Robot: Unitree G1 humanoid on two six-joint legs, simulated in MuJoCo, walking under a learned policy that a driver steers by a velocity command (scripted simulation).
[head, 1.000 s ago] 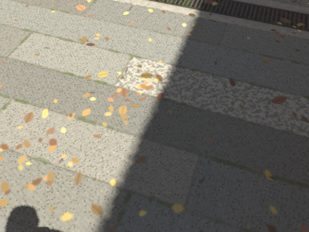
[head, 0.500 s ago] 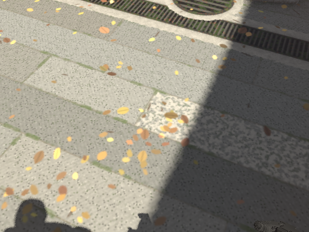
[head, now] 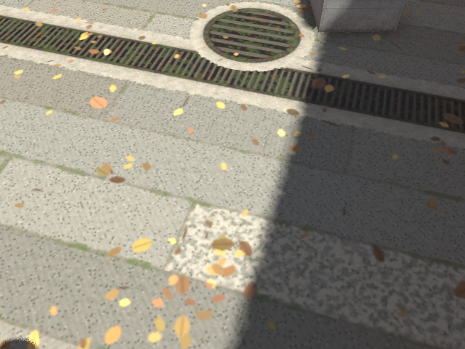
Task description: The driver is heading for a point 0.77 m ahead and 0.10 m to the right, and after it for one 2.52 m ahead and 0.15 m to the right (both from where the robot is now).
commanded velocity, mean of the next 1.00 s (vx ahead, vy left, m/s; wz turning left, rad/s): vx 0.50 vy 0.00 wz -0.05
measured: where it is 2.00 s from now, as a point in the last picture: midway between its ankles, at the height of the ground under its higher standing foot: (253, 176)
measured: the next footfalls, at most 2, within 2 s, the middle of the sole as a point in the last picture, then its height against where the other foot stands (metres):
right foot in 0.08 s outside the picture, level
left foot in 0.66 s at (188, 337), level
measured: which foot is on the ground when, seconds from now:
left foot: down 0.00-0.10, up 0.12-0.64, down 0.66-1.00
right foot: up 0.00-0.06, down 0.08-0.68, up 0.70-1.00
